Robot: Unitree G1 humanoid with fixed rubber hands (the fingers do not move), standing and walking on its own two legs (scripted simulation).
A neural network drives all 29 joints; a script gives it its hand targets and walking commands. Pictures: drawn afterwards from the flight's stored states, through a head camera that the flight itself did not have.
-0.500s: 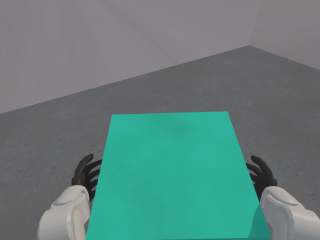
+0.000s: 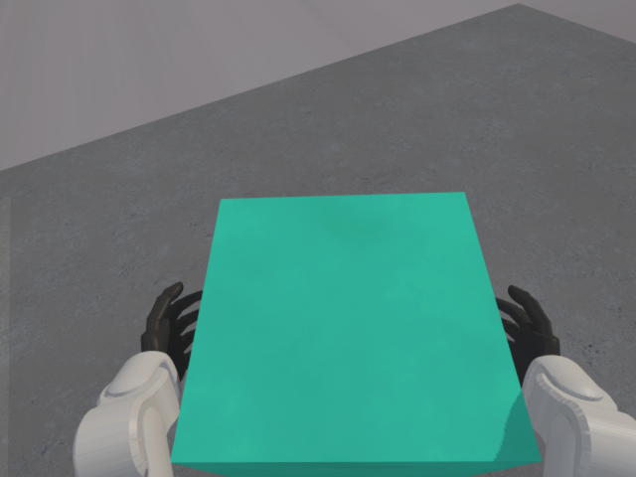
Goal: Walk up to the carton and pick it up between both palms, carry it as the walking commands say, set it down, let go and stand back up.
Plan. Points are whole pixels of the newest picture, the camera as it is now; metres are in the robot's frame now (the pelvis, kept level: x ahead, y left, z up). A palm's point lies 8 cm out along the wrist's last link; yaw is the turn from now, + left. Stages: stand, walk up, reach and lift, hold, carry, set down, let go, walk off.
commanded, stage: carry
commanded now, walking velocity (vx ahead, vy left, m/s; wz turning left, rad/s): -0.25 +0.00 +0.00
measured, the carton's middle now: (344, 348) +0.28 +0.00 -0.01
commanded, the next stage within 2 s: none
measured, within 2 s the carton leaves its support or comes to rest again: neither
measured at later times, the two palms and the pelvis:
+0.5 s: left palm out of the picture +0.03 +0.20 +0.10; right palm out of the picture +0.04 -0.18 +0.09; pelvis -0.19 +0.00 +0.00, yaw +0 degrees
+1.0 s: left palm out of the picture -0.20 +0.21 +0.07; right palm out of the picture -0.17 -0.18 +0.07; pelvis -0.40 +0.00 -0.01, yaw +2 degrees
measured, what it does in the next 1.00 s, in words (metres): walks backwards: left foot, then right foot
